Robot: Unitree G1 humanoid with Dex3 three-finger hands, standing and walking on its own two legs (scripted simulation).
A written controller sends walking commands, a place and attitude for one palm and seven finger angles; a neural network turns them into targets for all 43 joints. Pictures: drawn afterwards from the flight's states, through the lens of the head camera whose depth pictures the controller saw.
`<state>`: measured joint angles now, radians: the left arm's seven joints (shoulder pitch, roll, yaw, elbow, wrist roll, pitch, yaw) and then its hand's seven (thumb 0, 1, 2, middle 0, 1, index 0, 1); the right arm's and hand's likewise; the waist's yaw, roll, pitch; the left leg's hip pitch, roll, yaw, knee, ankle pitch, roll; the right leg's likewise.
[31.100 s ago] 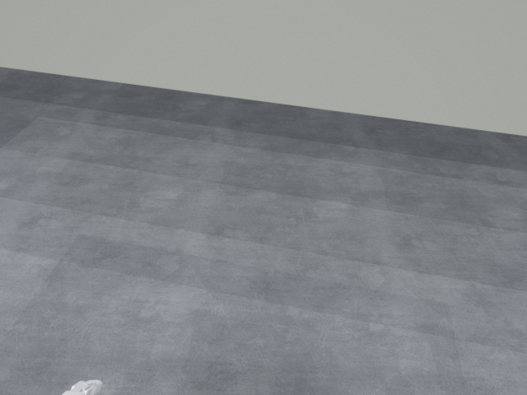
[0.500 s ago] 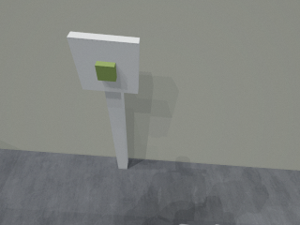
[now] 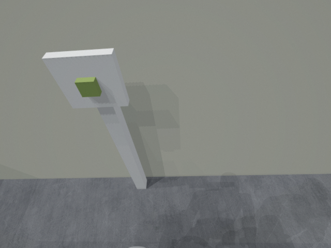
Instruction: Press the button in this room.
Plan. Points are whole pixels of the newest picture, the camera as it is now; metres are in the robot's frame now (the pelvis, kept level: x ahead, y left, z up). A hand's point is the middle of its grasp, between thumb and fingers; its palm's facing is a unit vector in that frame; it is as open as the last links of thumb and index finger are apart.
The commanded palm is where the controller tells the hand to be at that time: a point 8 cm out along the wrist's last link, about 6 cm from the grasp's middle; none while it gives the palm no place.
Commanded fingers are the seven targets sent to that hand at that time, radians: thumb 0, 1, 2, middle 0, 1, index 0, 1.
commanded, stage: come to a stop and stand still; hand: left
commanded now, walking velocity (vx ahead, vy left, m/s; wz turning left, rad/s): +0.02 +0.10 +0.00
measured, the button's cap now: (89, 86) +0.52 +0.26 +0.11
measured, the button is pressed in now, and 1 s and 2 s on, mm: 0 0 0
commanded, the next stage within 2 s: look again from close up in 1.00 s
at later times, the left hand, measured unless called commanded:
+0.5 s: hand out of the picture -0.05 +0.22 -0.18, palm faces +0.06 -0.98 -0.18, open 7.4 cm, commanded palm none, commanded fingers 0.00 0.90 0.90 -0.20 -0.30 -0.20 -0.30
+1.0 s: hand out of the picture +0.01 +0.21 -0.18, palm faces +0.03 -0.98 -0.20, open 7.3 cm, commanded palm none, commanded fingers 0.00 0.90 0.90 -0.20 -0.30 -0.20 -0.30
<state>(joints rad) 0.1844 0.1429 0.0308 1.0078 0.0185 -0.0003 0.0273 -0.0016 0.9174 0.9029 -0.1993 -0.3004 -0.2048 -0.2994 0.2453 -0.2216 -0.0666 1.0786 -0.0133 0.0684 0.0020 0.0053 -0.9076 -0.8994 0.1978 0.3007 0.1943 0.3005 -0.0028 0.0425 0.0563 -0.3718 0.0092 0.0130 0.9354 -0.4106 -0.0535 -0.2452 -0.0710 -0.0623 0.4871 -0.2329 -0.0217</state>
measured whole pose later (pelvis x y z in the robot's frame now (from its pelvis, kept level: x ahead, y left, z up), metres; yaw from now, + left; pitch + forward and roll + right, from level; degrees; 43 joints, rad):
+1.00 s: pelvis +0.00 +0.04 +0.00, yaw +0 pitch -1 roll +0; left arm 0.26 0.15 0.01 1.14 0.01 -0.01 0.04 0.01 0.92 0.90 -0.19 -0.30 -0.20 -0.30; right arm 0.31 -0.11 -0.01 1.16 0.00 -0.02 -0.03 0.00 -0.90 -0.90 0.20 0.30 0.20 0.30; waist 0.00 0.00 0.03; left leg -0.08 0.03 0.05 0.40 -0.30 -0.01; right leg -0.19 -0.05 -0.05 0.43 -0.22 0.03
